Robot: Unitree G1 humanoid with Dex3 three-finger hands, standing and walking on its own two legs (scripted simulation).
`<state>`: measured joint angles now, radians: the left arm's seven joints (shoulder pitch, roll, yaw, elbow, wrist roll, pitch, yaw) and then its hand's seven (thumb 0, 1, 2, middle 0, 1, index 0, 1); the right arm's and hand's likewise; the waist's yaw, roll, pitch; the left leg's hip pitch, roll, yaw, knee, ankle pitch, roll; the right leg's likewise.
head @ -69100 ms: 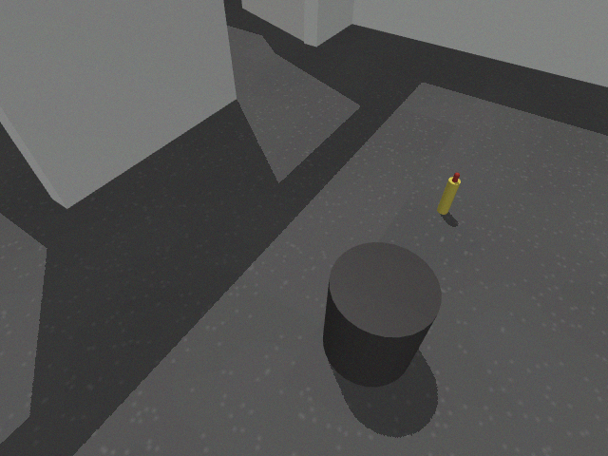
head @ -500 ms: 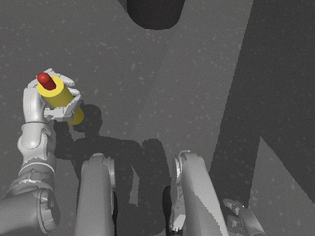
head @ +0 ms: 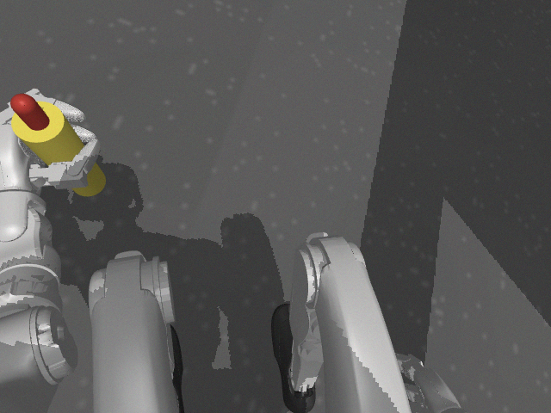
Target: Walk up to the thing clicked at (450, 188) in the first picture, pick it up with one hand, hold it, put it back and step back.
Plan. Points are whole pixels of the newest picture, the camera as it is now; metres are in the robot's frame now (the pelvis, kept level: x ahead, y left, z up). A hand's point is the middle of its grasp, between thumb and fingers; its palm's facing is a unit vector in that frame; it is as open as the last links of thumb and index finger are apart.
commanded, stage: crouch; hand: left
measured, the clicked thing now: (62, 150) +0.46 +0.24 -0.07
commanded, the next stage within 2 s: lower in 0.36 s
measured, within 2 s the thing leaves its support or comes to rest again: rests again in 1.60 s
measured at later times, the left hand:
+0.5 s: hand (80, 160) +0.47 +0.23 -0.11, palm faces +0.09 -1.00 -0.02, open 6.8 cm
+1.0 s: hand (94, 171) +0.48 +0.23 -0.18, palm faces +0.08 -1.00 -0.01, open 6.8 cm
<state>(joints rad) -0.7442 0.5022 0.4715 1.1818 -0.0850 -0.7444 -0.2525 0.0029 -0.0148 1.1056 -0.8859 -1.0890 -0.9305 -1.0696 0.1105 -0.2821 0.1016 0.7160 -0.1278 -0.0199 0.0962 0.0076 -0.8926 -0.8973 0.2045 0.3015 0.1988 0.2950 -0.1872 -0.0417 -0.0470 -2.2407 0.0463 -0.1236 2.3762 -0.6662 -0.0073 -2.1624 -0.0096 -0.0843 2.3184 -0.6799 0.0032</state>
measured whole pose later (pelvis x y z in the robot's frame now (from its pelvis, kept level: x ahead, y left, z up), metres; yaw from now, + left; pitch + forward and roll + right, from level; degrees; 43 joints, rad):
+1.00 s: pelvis +0.00 +0.01 -0.04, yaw -6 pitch +21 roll -13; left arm -0.74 0.74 0.45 1.31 -0.09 -0.89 -0.19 0.00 -0.02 1.11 -0.90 -1.08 -0.94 -1.05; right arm -0.05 -0.34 0.33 0.63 -0.26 0.02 0.13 0.00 -0.91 -0.90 0.21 0.30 0.20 0.30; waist -0.26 -0.18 0.18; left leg -2.27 0.04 -0.27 2.58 -0.71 -0.01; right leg -2.13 0.03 -0.20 2.42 -0.68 0.03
